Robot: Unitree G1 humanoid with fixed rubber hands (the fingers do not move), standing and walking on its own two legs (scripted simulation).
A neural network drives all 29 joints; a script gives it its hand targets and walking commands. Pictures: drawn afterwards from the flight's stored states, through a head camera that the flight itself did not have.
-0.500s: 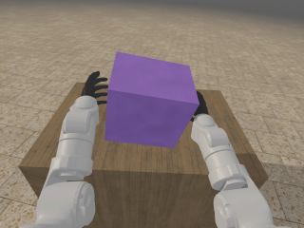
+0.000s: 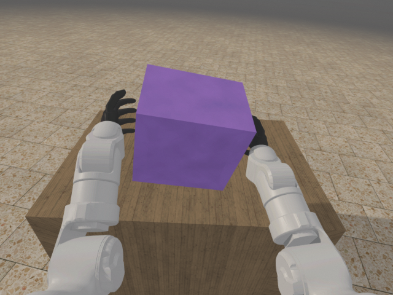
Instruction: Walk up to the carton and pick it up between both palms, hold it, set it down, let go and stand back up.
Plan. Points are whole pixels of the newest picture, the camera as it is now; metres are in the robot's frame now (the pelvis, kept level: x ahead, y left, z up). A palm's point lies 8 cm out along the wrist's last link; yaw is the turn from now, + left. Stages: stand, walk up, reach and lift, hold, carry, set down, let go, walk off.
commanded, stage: hold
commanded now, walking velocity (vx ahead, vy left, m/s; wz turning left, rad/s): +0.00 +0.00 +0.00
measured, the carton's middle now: (187, 131) +0.43 +0.01 +0.18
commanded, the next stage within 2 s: none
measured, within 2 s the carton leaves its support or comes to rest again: neither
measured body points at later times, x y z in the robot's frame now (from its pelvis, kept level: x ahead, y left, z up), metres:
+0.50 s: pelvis +0.00 +0.00 +0.00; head -0.06 +0.02 +0.45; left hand +0.39 +0.16 +0.22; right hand +0.38 -0.14 +0.18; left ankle +0.05 +0.12 -0.74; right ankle +0.05 -0.09 -0.74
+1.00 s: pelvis +0.00 +0.00 +0.00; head -0.06 +0.02 +0.45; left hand +0.39 +0.16 +0.22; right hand +0.38 -0.14 +0.18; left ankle +0.05 +0.12 -0.74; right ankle +0.05 -0.09 -0.74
